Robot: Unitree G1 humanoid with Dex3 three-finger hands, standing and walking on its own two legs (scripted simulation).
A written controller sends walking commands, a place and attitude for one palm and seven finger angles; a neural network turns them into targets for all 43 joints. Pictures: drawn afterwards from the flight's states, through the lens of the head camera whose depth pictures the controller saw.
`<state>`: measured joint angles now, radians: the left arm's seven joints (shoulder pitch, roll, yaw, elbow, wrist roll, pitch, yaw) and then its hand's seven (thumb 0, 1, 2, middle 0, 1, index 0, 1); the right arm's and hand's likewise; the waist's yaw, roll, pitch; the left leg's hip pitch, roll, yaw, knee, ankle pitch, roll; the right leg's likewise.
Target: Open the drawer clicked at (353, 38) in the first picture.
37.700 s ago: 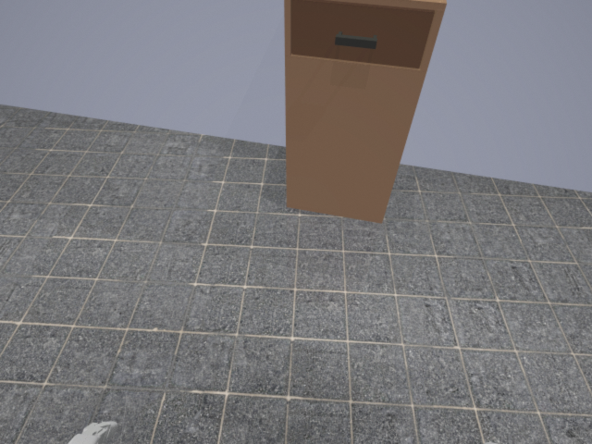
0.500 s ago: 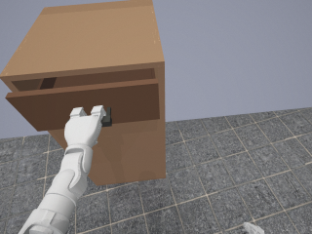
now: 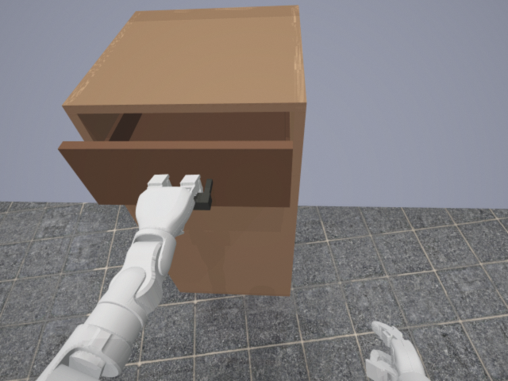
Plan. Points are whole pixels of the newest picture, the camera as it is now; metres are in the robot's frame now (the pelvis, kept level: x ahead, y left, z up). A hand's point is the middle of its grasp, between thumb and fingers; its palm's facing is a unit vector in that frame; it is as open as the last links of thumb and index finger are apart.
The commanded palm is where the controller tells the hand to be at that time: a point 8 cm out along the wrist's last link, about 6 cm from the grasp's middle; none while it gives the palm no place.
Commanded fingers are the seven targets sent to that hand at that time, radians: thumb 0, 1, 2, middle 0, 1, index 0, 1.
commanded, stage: pull the drawer open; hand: left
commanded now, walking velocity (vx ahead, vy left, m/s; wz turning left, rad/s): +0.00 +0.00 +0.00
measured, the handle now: (179, 192) +0.41 +0.19 +0.05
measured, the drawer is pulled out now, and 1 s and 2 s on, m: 0.09 0.28 0.30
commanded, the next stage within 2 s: open the thumb to release the handle in 1.22 s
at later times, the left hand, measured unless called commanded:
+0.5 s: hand (165, 276) +0.26 +0.17 +0.03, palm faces +0.04 -0.13 -0.99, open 5.9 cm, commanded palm +0.21 +0.18 +0.09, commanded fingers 0.00 0.90 0.90 -0.40 -1.35 -0.40 -1.35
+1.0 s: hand (148, 342) +0.17 +0.17 +0.03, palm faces +0.02 -0.17 -0.98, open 6.0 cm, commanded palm +0.10 +0.18 +0.09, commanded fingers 0.00 0.90 0.90 -0.40 -1.35 -0.40 -1.35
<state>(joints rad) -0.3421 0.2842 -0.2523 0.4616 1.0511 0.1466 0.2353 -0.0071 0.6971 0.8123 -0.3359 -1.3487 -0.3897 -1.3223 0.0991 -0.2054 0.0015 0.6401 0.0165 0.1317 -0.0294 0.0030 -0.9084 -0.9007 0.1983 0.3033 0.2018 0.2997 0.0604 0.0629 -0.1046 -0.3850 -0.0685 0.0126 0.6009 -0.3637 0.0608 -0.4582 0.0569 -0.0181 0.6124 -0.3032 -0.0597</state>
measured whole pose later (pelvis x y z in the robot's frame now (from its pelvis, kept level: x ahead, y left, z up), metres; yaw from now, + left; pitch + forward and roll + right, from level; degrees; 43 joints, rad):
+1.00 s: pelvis +0.00 -0.01 -0.01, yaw -4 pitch +7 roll +0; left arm 0.67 0.33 -0.18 -0.38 1.05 0.06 0.37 0.04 0.69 0.76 -0.28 -1.35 -0.38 -1.30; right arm 0.10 -0.23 0.04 0.54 0.00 0.10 0.09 0.01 -0.91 -0.90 0.20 0.30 0.20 0.30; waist 0.10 0.07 -0.11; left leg -0.37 -0.03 0.07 0.69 -0.44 0.04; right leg -0.46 0.10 0.03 0.71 -0.36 -0.08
